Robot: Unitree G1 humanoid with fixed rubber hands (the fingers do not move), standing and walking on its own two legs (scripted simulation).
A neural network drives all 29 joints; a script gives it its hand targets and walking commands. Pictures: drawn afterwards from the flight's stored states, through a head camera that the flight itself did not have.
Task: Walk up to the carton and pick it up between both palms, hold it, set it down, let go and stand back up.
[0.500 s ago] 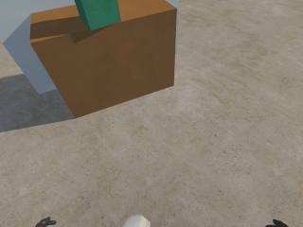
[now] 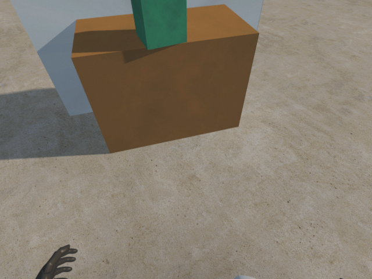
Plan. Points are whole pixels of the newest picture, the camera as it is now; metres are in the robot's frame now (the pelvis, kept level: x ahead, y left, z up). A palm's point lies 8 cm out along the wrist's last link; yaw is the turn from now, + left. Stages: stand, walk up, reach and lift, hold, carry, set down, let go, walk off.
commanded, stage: walk up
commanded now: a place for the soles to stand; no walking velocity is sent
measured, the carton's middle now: (158, 12) +1.24 +0.20 +0.09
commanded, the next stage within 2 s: none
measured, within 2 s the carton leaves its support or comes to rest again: neither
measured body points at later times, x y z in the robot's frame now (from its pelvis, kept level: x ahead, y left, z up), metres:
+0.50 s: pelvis +0.11 -0.02 +0.00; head +0.13 -0.04 +0.45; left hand +0.17 +0.32 -0.06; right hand +0.24 -0.33 -0.11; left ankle +0.20 +0.13 -0.68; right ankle +0.07 -0.14 -0.71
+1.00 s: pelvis +0.20 +0.02 +0.00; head +0.20 +0.03 +0.45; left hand +0.25 +0.36 -0.09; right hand +0.34 -0.29 -0.09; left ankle +0.23 +0.13 -0.71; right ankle +0.26 -0.10 -0.70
